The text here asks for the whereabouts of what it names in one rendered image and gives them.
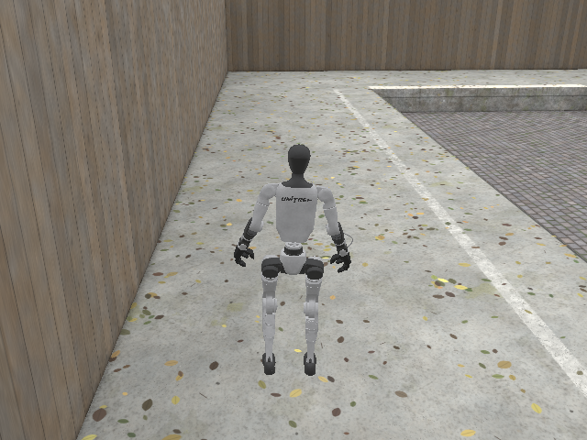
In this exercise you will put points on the left robot thigh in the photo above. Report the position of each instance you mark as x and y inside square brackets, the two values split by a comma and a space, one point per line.
[270, 268]

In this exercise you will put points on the robot right forearm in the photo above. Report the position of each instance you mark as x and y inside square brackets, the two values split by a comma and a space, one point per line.
[340, 242]

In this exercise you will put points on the robot left hand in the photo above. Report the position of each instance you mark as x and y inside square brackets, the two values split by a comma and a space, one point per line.
[244, 253]

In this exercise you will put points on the left robot foot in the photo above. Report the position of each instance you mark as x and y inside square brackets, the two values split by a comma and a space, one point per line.
[269, 368]

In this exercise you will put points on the robot left forearm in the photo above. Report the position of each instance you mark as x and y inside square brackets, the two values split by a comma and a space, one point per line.
[246, 237]

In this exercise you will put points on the robot left upper arm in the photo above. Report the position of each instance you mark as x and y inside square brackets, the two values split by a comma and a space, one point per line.
[267, 192]

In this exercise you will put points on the robot right upper arm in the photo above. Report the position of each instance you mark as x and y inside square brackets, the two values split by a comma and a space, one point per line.
[325, 195]

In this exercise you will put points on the robot right hand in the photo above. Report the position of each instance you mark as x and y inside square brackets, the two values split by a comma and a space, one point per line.
[339, 259]

